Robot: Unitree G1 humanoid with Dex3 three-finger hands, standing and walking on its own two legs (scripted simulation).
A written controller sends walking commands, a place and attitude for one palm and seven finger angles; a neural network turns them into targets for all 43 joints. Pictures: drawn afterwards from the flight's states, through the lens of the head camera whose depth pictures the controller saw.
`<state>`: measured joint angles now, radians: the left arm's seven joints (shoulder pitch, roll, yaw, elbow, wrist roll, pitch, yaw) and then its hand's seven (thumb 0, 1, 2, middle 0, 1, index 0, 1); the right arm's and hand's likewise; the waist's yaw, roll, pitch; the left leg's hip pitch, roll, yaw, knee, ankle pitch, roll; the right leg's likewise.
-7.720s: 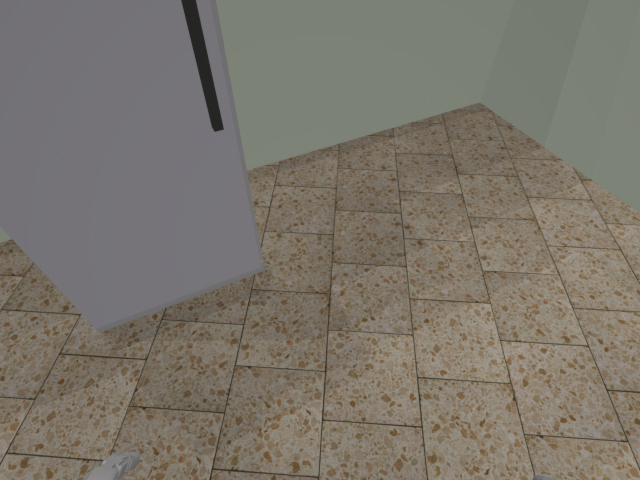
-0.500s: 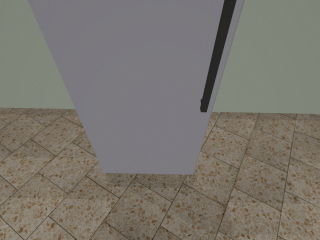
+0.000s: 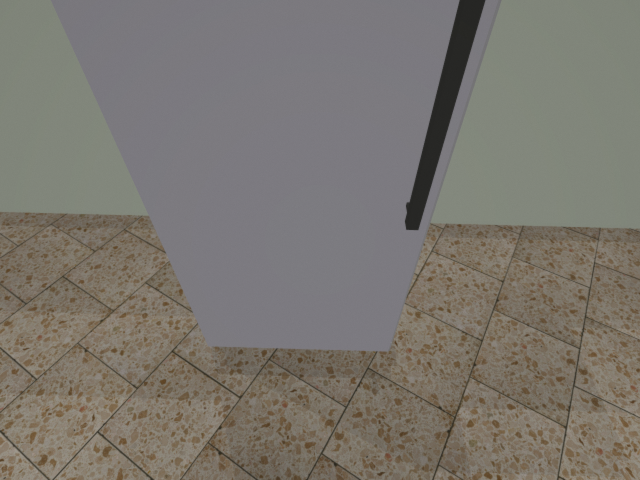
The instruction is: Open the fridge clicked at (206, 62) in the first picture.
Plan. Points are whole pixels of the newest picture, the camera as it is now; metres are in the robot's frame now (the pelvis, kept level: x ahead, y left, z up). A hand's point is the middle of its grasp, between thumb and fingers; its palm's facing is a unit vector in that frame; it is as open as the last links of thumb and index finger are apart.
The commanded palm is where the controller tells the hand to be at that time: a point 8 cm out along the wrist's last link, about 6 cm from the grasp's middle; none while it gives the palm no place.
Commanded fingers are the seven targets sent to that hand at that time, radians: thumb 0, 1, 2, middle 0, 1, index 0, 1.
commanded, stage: look again from close up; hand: right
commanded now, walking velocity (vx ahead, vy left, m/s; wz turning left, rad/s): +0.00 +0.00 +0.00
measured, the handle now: (441, 96) +0.58 -0.14 +0.20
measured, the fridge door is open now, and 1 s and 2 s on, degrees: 0 0 0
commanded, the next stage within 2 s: shuffle to correct the standing spot in 0.34 s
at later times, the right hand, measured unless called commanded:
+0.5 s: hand out of the picture -0.01 -0.15 -0.18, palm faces +0.06 +0.99 -0.15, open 7.4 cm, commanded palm none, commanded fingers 0.00 -0.90 -0.90 0.20 0.30 0.20 0.30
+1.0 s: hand out of the picture +0.07 -0.16 -0.19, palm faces +0.04 +0.99 -0.15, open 7.4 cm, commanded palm none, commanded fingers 0.00 -0.90 -0.90 0.20 0.30 0.20 0.30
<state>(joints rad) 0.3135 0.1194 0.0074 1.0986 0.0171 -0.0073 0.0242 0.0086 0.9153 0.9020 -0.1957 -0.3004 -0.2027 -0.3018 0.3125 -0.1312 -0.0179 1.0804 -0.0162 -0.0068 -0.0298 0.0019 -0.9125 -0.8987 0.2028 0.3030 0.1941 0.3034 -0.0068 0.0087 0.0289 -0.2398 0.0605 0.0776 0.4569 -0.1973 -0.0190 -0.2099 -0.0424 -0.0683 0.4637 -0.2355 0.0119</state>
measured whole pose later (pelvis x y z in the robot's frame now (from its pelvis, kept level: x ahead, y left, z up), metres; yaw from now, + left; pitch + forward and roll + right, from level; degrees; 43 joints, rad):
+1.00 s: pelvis +0.10 +0.00 -0.02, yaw +1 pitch +1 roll +1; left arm 0.41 0.10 0.02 1.11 0.02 -0.05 0.03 0.00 0.90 0.90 -0.20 -0.30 -0.20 -0.30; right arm 0.37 -0.12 -0.06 1.09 -0.02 -0.03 0.00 0.00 -0.91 -0.90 0.20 0.30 0.19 0.30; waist 0.01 -0.01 0.03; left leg -0.23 0.04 0.14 0.62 -0.40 0.02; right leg -0.17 -0.08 -0.08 0.64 -0.47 0.01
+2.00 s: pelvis +0.08 +0.06 +0.00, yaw +1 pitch -2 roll +0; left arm 0.27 0.13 0.01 1.10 0.02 0.01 0.03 0.00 0.92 0.90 -0.19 -0.30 -0.20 -0.30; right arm 0.28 -0.16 -0.02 1.09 -0.01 0.01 -0.02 0.00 -0.93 -0.90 0.20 0.30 0.20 0.30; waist -0.03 0.05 0.02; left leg -0.20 -0.03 0.10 0.40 -0.16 0.05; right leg -0.15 -0.01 -0.05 0.43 -0.24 -0.01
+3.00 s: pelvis +0.11 +0.02 +0.00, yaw +3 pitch -1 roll -1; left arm 0.32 0.16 -0.02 1.08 0.02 -0.03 0.03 0.00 0.91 0.90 -0.20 -0.30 -0.20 -0.30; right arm 0.28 -0.14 0.00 1.09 -0.01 -0.01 -0.04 0.00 -0.93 -0.90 0.20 0.30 0.19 0.30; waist 0.00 -0.03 0.02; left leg -0.23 0.03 0.04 0.47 -0.23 0.00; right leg -0.12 0.05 -0.09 0.40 -0.27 -0.06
